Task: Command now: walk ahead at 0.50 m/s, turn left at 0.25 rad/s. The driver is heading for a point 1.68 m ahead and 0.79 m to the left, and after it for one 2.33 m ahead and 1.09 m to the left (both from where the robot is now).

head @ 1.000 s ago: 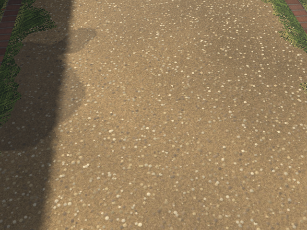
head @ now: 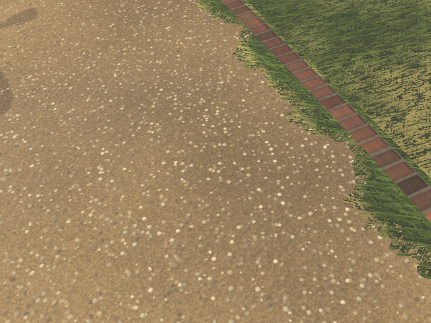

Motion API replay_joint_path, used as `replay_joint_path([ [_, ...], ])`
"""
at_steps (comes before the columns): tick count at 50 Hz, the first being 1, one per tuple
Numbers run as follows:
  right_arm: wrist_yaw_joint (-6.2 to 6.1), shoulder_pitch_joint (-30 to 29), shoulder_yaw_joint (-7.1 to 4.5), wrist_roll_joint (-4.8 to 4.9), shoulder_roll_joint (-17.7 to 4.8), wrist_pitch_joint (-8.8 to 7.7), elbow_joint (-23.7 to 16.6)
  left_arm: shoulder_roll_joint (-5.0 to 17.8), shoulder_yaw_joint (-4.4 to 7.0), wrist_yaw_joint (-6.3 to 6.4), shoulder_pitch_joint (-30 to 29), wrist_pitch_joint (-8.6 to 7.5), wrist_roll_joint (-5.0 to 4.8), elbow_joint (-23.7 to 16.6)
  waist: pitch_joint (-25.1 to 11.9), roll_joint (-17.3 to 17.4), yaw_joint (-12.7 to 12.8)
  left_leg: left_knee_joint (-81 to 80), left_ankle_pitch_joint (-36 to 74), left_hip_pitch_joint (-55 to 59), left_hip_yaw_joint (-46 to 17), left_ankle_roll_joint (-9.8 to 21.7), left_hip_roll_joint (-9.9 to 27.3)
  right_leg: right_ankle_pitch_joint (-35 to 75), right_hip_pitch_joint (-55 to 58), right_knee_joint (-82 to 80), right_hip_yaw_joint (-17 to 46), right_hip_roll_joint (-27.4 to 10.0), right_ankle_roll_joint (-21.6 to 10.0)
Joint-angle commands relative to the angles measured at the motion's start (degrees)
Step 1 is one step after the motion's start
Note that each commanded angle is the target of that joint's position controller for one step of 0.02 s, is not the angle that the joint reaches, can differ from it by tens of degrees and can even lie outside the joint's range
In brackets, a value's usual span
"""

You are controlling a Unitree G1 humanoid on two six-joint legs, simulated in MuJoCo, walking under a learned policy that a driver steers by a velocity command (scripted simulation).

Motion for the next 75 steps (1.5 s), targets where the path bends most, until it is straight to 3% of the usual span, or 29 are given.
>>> replay_joint_path([
  [1,-0.25,2.2,-1.2,0.05,-3.2,0.86,-2.8,5.9,2.02,0.15,0.4,-2.25,0.42,-1.5,-2.5,-7.5,-0.3,0.6,6.6,-8.9,-3.7,-0.9,3.7,9.1,8.0,-16.7,12.5,-15.3,-8.7],
  [9,1.53,-9.7,-0.18,-1.56,0.3,0.9,-8.0,9.2,2.91,3.05,1.1,-1.13,0.36,1.6,0.3,-5.2,2.4,-25.2,25.6,-5.5,2.4,-2.0,0.1,33.2,8.8,-13.9,-4.5,-13.0,-5.7],
  [15,3.68,-5.4,-2.49,-1.72,-4.7,1.41,-10.6,11.9,4.19,4.62,-0.2,2.34,-1.73,1.7,-4.3,-7.0,-1.1,-31.5,12.8,0.6,6.3,3.0,-4.6,46.5,17.6,3.5,-5.0,-15.8,-3.1],
  [16,3.19,0.7,-3.73,-1.78,-6.9,1.19,-9.2,11.1,3.89,4.74,-0.8,2.76,-1.89,1.3,-7.5,-4.9,-4.2,-36.9,17.7,8.8,6.8,4.8,-7.0,43.8,15.8,13.7,-6.5,-12.9,-1.1],
  [17,1.79,4.3,-5.14,-1.94,-11.6,1.19,-9.3,9.6,3.19,4.5,2.0,2.4,-0.56,0.7,-11.7,2.7,-5.3,-38.4,41.7,22.1,-3.1,8.2,-0.9,25.4,5.4,28.9,-6.9,-8.5,2.8],
  [18,0.78,2.1,-5.51,-2.51,-16.4,1.56,-10.8,3.3,1.24,3.43,9.1,1.9,2.65,-0.6,-17.8,14.9,1.4,-32.9,67.4,39.6,-24.7,19.7,13.5,-29.6,-15.4,49.5,-3.1,2.1,7.2],
  [19,1.12,2.4,-4.66,-2.78,-13.6,1.61,-12.9,7.1,1.31,2.33,8.2,1.24,1.02,-0.1,-28.5,8.3,-2.1,-38.6,54.3,42.2,-35.0,24.8,17.1,-30.6,-18.8,56.9,10.0,3.0,6.9],
  [20,1.28,-1.3,-4.12,-2.28,-10.8,1.72,-13.9,9.7,2.03,2.05,2.5,1.37,-1.1,-1.1,-22.4,3.0,-3.0,-41.3,43.8,37.2,-29.0,22.2,14.2,-25.2,-21.9,56.0,11.1,0.5,5.9],
  [22,0.52,-6.4,-2.95,-0.52,-6.7,2.6,-14.3,9.2,2.13,3.29,-1.5,2.55,-0.08,-1.5,-11.1,-2.5,-0.4,-44.7,29.4,22.6,-21.6,16.7,9.3,-17.7,-22.1,47.7,10.0,-3.0,6.0],
  [23,0.16,-7.7,-2.87,-1.03,-6.6,2.99,-14.6,9.4,2.36,3.6,-1.1,3.31,0.15,-1.7,-9.1,-0.7,1.2,-46.2,25.8,16.3,-20.2,15.7,7.6,-15.9,-18.4,43.9,10.1,-3.5,6.0],
  [26,-0.63,-8.4,-3.53,-2.25,-8.0,3.55,-15.2,7.1,1.87,3.99,0.3,3.92,0.43,-1.1,-8.9,2.7,2.3,-47.0,27.9,10.5,-17.2,14.6,4.5,-13.7,-13.1,34.5,8.5,-1.7,7.1],
  [33,-2.29,-8.7,-4.13,-1.58,-9.1,5.53,-16.1,6.6,1.67,3.8,-3.9,3.88,-0.06,-1.9,-9.2,5.9,0.1,-47.1,6.4,8.7,-21.3,11.5,2.0,-7.0,-9.6,20.6,9.9,-0.2,8.2],
  [38,-2.12,-8.9,-3.96,-0.92,-8.3,6.54,-16.7,7.1,2.42,2.58,-1.5,2.14,-0.63,-1.5,-8.6,7.8,1.3,-42.7,9.0,10.9,-26.0,9.3,0.9,-3.9,-1.6,3.0,8.7,1.0,5.4],
  [39,-2.24,-8.2,-3.66,-0.58,-7.3,6.7,-16.7,8.4,3.03,2.52,0.2,1.97,-0.32,-1.0,-8.5,6.4,2.0,-40.1,6.7,8.3,-24.7,7.2,-1.3,0.0,3.7,-2.9,9.8,-1.8,4.0],
  [40,-2.15,-5.7,-2.87,-0.9,-4.3,6.72,-16.7,12.5,3.96,2.8,1.2,2.24,0.81,-1.5,-9.5,-3.5,0.6,-29.1,-6.1,1.8,-18.0,3.8,-6.2,1.7,9.9,-6.4,19.9,-14.0,-0.5],
  [41,-1.98,-7.2,-3.43,-0.44,-5.6,6.01,-19.0,15.9,4.7,2.7,-0.2,2.81,2.77,-1.2,-5.2,-20.5,-0.7,-17.0,-15.8,-8.8,-5.8,0.6,-14.2,10.4,6.8,-10.1,33.6,-22.8,-9.5],
  [42,-1.81,-5.7,-4.82,-1.62,-10.1,5.41,-17.7,12.6,3.98,2.88,-3.0,2.55,2.87,-3.1,-5.2,-15.6,-0.6,-4.8,-14.6,-9.0,-7.6,-1.6,-10.0,13.5,5.4,-9.1,33.3,-24.6,-11.9],
  [43,-1.65,-4.3,-5.46,-1.09,-11.0,5.67,-15.9,9.7,3.23,3.29,-5.7,2.59,2.04,-3.9,-5.0,-11.3,-1.5,-0.2,-10.9,-8.7,-7.0,-2.5,-9.4,14.7,5.1,-7.4,26.7,-21.3,-9.7],
  [45,-2.04,-2.6,-5.0,-1.06,-8.2,6.98,-14.1,7.8,2.63,3.72,-7.3,2.87,0.34,-4.4,-3.9,-8.9,-1.3,5.8,-5.6,-10.5,-5.4,-4.7,-8.5,15.5,6.9,-5.8,18.7,-16.6,-6.8],
  [52,-0.86,-10.1,-2.71,-0.51,-3.4,7.15,-18.3,11.0,3.77,4.37,-2.5,4.7,0.54,-3.3,-5.4,-12.9,3.6,-10.9,-3.8,-6.6,1.3,-6.9,-3.6,19.1,13.8,-5.7,10.1,-17.1,-8.9],
  [59,0.43,-4.7,-3.41,-0.68,-4.0,7.62,-17.1,12.4,4.42,3.01,-4.4,4.52,-2.15,-2.1,-6.2,-12.4,0.2,-38.7,6.8,12.2,6.6,-0.6,-5.5,18.7,8.5,0.9,5.5,-17.8,-5.4],
  [60,0.02,-2.9,-3.88,-0.86,-5.5,7.5,-16.5,10.3,3.79,2.74,-1.4,4.24,-2.05,-0.6,-6.9,-8.3,-0.1,-44.4,14.8,20.2,3.9,1.4,-5.2,13.2,3.5,5.6,2.6,-15.7,-1.6],
  [61,-0.83,-1.2,-4.96,-0.98,-10.7,7.22,-17.1,6.3,2.38,2.27,-0.5,3.99,0.65,-1.6,-9.2,6.4,1.0,-44.9,34.0,31.1,-12.6,5.3,7.3,-7.1,-9.1,19.6,-3.0,-10.2,4.2],
  [62,-0.82,-2.6,-4.99,-2.83,-13.5,6.41,-17.9,5.9,1.99,2.6,-4.0,3.81,1.38,-4.1,-8.9,15.9,-0.1,-43.5,44.5,28.4,-24.2,17.4,19.2,-28.0,-19.8,30.6,-0.7,-3.7,7.5],
  [63,-0.51,-1.5,-4.13,-3.67,-10.0,5.23,-17.5,9.5,3.07,3.1,-7.2,4.04,0.48,-3.9,-10.5,9.0,-3.5,-44.7,39.4,25.5,-21.8,19.5,17.7,-28.0,-19.2,38.1,5.0,-5.0,7.7],
  [65,-0.69,-6.9,-3.1,-2.82,-7.6,4.13,-16.3,9.4,3.51,3.51,-5.7,4.8,-0.47,-2.0,-7.0,5.6,-0.3,-45.2,29.7,22.2,-13.5,13.5,10.7,-20.3,-18.8,38.7,6.5,-5.8,7.2],
  [69,-1.52,-9.8,-1.36,-2.26,-3.9,3.94,-15.1,7.8,3.08,3.26,-1.1,5.22,-0.21,0.2,-8.0,5.8,1.9,-46.6,26.1,19.1,-7.9,11.8,6.4,-9.5,-12.1,33.9,5.3,-4.9,8.6],
  [72,-1.61,-5.5,-2.15,-1.57,-6.5,3.94,-12.8,7.2,2.26,2.35,-5.5,4.34,-0.87,-1.0,-4.0,7.9,-1.9,-52.8,-4.2,20.3,-13.8,12.3,7.3,-8.7,-14.2,24.0,4.0,-4.4,7.4],
  [75,-1.49,-4.2,-2.45,-1.59,-7.7,3.22,-11.5,8.0,2.19,1.77,-7.1,2.78,-1.22,-1.5,-0.7,6.6,-2.7,-54.7,-8.7,21.1,-17.7,13.0,9.7,-10.3,-14.6,16.8,4.5,-4.7,5.3],
])
Velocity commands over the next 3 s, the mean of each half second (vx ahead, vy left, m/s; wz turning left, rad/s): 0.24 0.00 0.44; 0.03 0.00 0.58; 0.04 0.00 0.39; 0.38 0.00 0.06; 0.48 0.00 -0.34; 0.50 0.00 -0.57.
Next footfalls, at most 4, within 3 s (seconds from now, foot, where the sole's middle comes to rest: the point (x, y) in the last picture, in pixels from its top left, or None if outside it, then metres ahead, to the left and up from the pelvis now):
0.34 left None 0.31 0.14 -0.78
0.78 right None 0.37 -0.08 -0.78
1.20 left None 0.19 0.13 -0.78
1.68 right None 0.38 -0.01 -0.78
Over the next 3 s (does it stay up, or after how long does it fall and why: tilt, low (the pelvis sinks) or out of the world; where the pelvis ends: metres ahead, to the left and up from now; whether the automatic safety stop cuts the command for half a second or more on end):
stays up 0.81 0.44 0.01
